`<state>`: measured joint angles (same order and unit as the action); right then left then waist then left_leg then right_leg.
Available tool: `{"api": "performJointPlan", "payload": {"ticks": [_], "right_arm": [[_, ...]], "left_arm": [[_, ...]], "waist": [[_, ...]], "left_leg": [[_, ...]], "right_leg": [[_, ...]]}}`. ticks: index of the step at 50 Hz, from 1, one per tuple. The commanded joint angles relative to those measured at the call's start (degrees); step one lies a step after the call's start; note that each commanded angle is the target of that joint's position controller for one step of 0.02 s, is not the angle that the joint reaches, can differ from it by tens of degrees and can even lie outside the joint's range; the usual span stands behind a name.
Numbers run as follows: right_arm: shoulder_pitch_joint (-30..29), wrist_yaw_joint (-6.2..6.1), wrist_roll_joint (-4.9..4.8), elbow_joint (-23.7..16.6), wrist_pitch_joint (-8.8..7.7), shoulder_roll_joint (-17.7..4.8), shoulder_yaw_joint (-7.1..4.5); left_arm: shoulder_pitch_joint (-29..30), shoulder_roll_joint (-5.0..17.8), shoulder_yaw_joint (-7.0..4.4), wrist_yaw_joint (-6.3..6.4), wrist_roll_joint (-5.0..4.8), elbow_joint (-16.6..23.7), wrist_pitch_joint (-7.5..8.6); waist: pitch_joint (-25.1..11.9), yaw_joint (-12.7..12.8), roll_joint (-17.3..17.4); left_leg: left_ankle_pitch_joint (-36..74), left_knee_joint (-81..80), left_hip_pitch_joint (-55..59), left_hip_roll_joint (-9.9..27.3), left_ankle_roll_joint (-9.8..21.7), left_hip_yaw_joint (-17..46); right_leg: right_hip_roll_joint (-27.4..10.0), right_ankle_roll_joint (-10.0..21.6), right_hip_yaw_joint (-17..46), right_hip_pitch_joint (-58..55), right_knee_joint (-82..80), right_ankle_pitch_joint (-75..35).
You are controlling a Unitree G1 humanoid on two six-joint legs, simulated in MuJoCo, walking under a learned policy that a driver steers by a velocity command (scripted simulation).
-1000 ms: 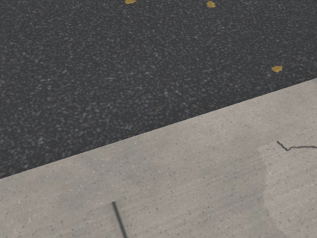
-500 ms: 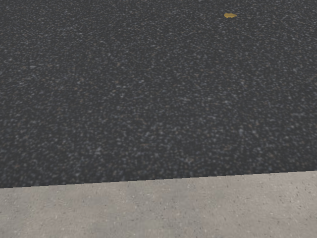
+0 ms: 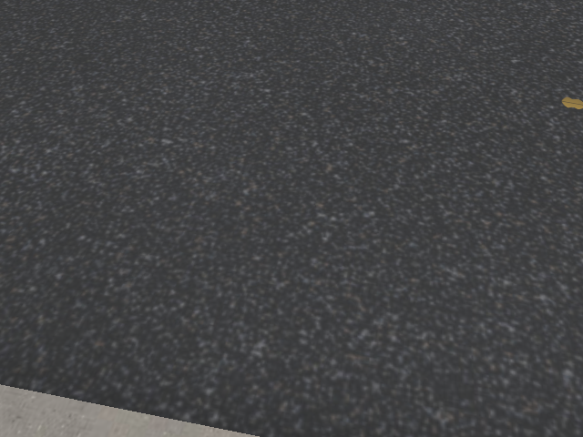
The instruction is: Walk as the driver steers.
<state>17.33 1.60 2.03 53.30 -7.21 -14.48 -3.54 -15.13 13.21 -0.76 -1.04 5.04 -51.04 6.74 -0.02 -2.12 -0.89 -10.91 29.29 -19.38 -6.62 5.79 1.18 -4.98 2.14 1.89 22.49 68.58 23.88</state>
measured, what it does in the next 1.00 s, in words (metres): walks ahead: right foot, then left foot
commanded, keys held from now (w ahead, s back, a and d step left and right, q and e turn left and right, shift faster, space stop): w+q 0.42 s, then w+e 0.58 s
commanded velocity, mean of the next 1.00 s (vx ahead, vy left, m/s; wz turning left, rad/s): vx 0.50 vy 0.00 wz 0.16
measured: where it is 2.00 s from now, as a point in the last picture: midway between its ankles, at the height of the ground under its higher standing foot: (283, 287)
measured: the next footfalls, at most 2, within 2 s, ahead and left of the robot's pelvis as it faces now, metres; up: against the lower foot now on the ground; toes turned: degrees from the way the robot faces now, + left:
right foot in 0.28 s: +0.33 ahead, -0.12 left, +0.00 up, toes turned +10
left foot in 0.74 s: +0.44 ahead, +0.18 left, +0.00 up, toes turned +15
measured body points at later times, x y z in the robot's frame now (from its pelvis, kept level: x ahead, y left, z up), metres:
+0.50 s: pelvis +0.27 -0.03 +0.01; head +0.28 -0.02 +0.46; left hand +0.24 +0.23 -0.12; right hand +0.44 -0.24 -0.11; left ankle +0.26 +0.12 -0.65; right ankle +0.29 -0.12 -0.73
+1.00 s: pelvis +0.49 +0.08 -0.01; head +0.50 +0.08 +0.44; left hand +0.62 +0.32 -0.12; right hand +0.50 -0.15 -0.14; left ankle +0.40 +0.17 -0.73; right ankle +0.62 -0.04 -0.70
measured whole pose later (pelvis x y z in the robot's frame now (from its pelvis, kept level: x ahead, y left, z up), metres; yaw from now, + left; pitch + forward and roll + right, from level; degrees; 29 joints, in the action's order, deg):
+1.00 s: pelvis +0.49 +0.08 -0.01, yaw +6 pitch +1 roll +3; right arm 25.9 -2.3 5.5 49.7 -6.9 -8.9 0.5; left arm -10.0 13.3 -1.9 -5.0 5.6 -45.7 5.7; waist -0.8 -3.6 -3.9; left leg -22.8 29.9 -8.1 -0.9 1.3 -10.3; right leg -4.6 6.1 2.4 37.5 49.4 -12.9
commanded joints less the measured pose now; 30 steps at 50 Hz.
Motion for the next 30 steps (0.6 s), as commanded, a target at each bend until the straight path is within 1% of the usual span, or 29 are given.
{"api": "performJointPlan", "payload": {"ticks": [1,2,3,5,6,7,8,9,10,11,12,13,14,15,16,17,18,19,20,21,22,23,24,25,26,27,28,29,30], "right_arm": [[-0.5,0.85,0.28,-2.7,-0.93,-0.2,1.12],[-2.2,1.07,0.37,-3.9,-1.28,-1.5,0.96],[-3.0,1.38,0.90,-4.4,-1.53,-2.7,0.87],[-1.2,2.29,1.55,-3.9,-1.61,-4.7,0.41],[0.9,2.95,1.51,-3.3,-1.46,-5.9,-0.09],[3.9,3.61,1.43,-2.7,-1.35,-6.5,-0.38],[6.5,3.90,1.64,-2.6,-1.05,-7.4,-0.87],[8.2,4.13,1.76,-2.2,-0.77,-7.8,-1.20],[9.3,4.25,2.11,-2.4,-0.17,-7.9,-1.16],[10.0,4.06,2.32,-2.3,0.17,-7.3,-1.30],[9.6,3.82,2.34,-2.4,0.47,-7.2,-1.41],[8.0,3.76,2.37,-3.0,0.57,-7.2,-1.44],[6.1,3.77,2.58,-3.9,0.23,-6.2,-1.05],[6.6,3.76,2.35,-6.5,-0.35,-0.6,0.40],[14.8,3.68,2.75,-6.9,-1.23,4.0,1.63],[7.1,3.55,2.15,-6.3,-0.89,-3.4,-0.35],[5.5,2.00,1.99,-5.3,0.12,-3.3,-0.10],[4.9,0.69,2.51,-4.6,0.93,-2.5,0.11],[4.2,0.37,3.49,-4.8,1.38,0.0,1.12],[1.8,0.75,4.06,-5.4,1.66,1.3,1.76],[0.1,1.34,3.24,-6.0,1.79,1.2,1.69],[-1.6,1.87,2.23,-6.6,1.75,0.5,1.54],[-4.2,0.06,-3.02,-8.7,4.57,-2.6,-0.38],[-3.6,-0.37,-2.61,-9.1,6.04,-2.0,-0.12],[-3.6,-0.15,-1.82,-9.2,6.85,-1.2,0.18],[-5.5,0.35,-1.10,-9.7,7.15,-0.3,0.52],[-8.4,0.78,-0.80,-10.1,7.28,0.4,0.76],[-5.8,2.07,5.14,-9.9,5.71,3.6,2.77],[-6.3,2.31,4.82,-10.1,5.04,2.3,2.19]], "left_arm": [[-0.3,0.1,0.40,1.54,-0.11,5.3,-0.30],[-0.2,1.1,0.39,1.50,-0.41,5.5,-0.79],[0.7,1.9,0.43,1.47,-0.55,5.8,-1.17],[6.2,0.7,1.43,1.03,-0.92,8.1,-1.84],[9.2,0.3,1.81,0.67,-1.34,9.2,-2.28],[11.5,1.0,1.86,0.27,-1.53,9.8,-2.48],[13.1,2.4,1.61,0.08,-1.61,10.3,-2.27],[14.8,3.6,1.32,0.14,-1.67,10.6,-1.94],[16.5,3.6,1.29,0.19,-1.38,11.2,-1.41],[17.2,4.5,0.95,0.52,-1.58,11.4,-0.91],[16.9,5.4,0.63,0.91,-2.09,11.3,-0.46],[12.7,7.0,-0.15,1.42,-2.75,10.2,0.13],[3.8,9.6,-1.20,2.00,-3.63,7.8,1.06],[-9.2,13.1,-1.94,2.61,-2.87,5.0,1.72],[-15.8,12.7,-1.11,1.57,-2.29,3.8,1.15],[-12.8,10.6,-1.91,1.07,-0.89,2.9,1.09],[-4.5,7.6,-1.29,0.93,-1.91,4.7,0.84],[0.7,2.3,0.28,1.40,-2.51,6.5,0.61],[2.2,-0.4,1.22,2.32,-2.90,6.8,0.90],[3.2,-1.0,1.37,3.06,-2.66,7.0,1.00],[2.0,-0.4,1.00,3.49,-2.39,6.0,1.23],[-0.6,1.2,0.25,3.44,-2.05,4.5,1.56],[-6.3,8.3,-2.07,0.93,-5.22,2.0,1.22],[-7.3,9.2,-2.54,-0.18,-5.81,1.6,0.96],[-6.6,8.2,-2.48,-0.56,-5.92,1.8,0.63],[-5.3,7.1,-2.25,-0.44,-6.19,1.9,0.15],[-4.9,6.6,-2.10,-0.31,-6.01,1.8,-0.46],[-7.1,2.1,-1.13,-2.36,0.66,1.1,1.28],[-8.0,3.9,-1.81,-3.05,0.35,0.6,1.76]], "waist": [[0.9,3.7,2.6],[1.4,4.0,2.8],[1.9,4.0,2.2],[2.5,2.7,1.8],[2.6,1.5,2.8],[2.4,0.1,3.6],[1.9,-1.2,3.2],[1.8,-1.7,3.6],[0.7,-2.2,4.6],[0.8,-1.8,4.3],[0.9,-0.8,3.9],[0.0,2.0,4.1],[-4.2,5.9,2.5],[-15.5,9.0,-8.5],[-26.4,7.1,-19.2],[-7.4,8.3,-6.3],[-1.6,5.6,-2.3],[-1.4,4.0,-0.9],[-1.6,2.6,-2.1],[-0.8,2.2,-1.7],[-1.1,2.8,-1.3],[-0.3,3.8,-1.4],[3.7,2.7,2.5],[3.0,1.2,1.1],[2.2,0.3,-1.5],[2.5,0.1,-3.2],[2.2,0.8,-5.3],[-1.1,2.8,-4.2],[1.4,2.6,-4.4]], "left_leg": [[-0.1,-18.1,0.2,16.0,13.2,23.2],[-2.2,-19.1,-2.6,15.1,12.6,21.7],[-2.4,-19.2,-5.8,13.8,11.8,19.5],[1.4,-18.6,-11.7,10.3,10.1,15.2],[3.1,-18.2,-12.1,9.8,10.0,15.2],[4.9,-16.8,-9.6,10.2,10.2,16.2],[7.1,-15.1,-6.0,10.9,10.5,17.8],[9.4,-13.6,-1.9,12.3,10.8,19.8],[11.5,-11.6,0.1,12.6,10.5,20.3],[12.2,-9.6,3.0,13.4,9.7,22.2],[13.3,-7.7,5.0,13.4,8.6,23.3],[16.5,-4.2,4.2,11.9,6.6,23.5],[18.5,3.6,0.0,9.0,3.5,22.3],[6.4,22.6,-7.9,-0.2,-1.2,14.5],[-26.9,41.0,-24.9,-5.3,-4.6,11.4],[-21.7,49.9,-37.2,0.7,-3.9,10.5],[-14.2,50.9,-34.0,5.5,-3.1,8.6],[-9.0,46.9,-29.2,8.7,-3.3,7.8],[-5.1,43.4,-24.2,11.4,-3.1,8.0],[-5.0,42.4,-22.0,12.4,-3.8,6.8],[-5.6,39.8,-21.0,12.3,-4.3,5.8],[-5.2,36.3,-21.5,11.9,-5.0,4.8],[-1.6,33.3,-20.2,9.5,-4.3,4.5],[0.6,29.3,-20.2,9.7,-4.1,4.5],[3.1,24.8,-19.1,10.3,-3.9,2.5],[7.2,18.4,-15.5,10.5,-3.9,0.0],[9.1,15.0,-12.1,9.9,-4.0,-2.3],[10.7,15.6,-9.9,10.3,-4.5,-0.8],[9.3,14.3,-11.5,10.7,-4.5,0.1]], "right_leg": [[-2.0,1.1,3.8,9.9,-1.4,-2.6],[-1.9,0.4,3.0,9.6,-4.8,-4.9],[-1.8,-0.5,1.6,8.4,-9.1,-8.8],[-0.5,-1.9,-1.9,1.8,-21.2,-16.7],[0.5,-2.6,-2.9,-0.4,-25.3,-19.4],[1.0,-3.0,-2.9,-0.2,-28.2,-21.9],[2.3,-3.4,-2.8,0.4,-31.4,-24.2],[2.7,-3.5,-2.5,1.7,-33.9,-24.4],[3.9,-3.2,-3.5,0.7,-33.3,-23.1],[4.1,-2.5,-2.7,0.9,-35.3,-21.5],[4.3,-1.2,-2.6,-0.7,-37.8,-21.1],[4.5,0.8,-3.0,-7.5,-39.5,-22.4],[2.0,5.0,-1.4,-19.8,-37.5,-25.8],[-9.1,14.8,11.4,-38.2,-38.0,-35.5],[-22.7,28.0,37.4,-55.5,-45.8,-33.5],[-22.4,21.7,37.3,-42.8,-50.7,-18.1],[-19.2,16.5,27.0,-30.1,-52.9,-6.4],[-16.5,14.3,21.3,-22.6,-56.3,-3.3],[-14.1,12.6,15.5,-18.8,-58.3,-10.0],[-12.8,12.1,11.8,-16.5,-60.0,-13.9],[-10.8,11.9,8.5,-16.2,-60.7,-16.9],[-9.2,12.2,5.3,-16.2,-61.1,-19.4],[-11.6,10.1,5.4,-12.6,-60.0,-33.7],[-11.3,10.0,3.7,-13.3,-59.6,-37.1],[-9.6,9.4,1.4,-13.7,-59.0,-37.2],[-6.6,8.5,-1.6,-11.1,-58.9,-36.3],[-4.7,7.9,-2.6,-9.7,-58.8,-34.7],[-5.4,12.9,-1.1,-10.1,-60.5,-24.5],[-7.5,14.3,1.7,-11.1,-60.8,-20.4]]}}
Velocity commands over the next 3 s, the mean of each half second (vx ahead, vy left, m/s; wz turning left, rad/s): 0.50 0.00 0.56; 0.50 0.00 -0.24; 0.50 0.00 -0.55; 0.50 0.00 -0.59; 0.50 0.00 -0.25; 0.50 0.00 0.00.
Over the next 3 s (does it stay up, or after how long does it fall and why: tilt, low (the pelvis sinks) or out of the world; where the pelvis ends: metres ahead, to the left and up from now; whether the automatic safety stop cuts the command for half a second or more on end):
stays up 1.46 -0.25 -0.13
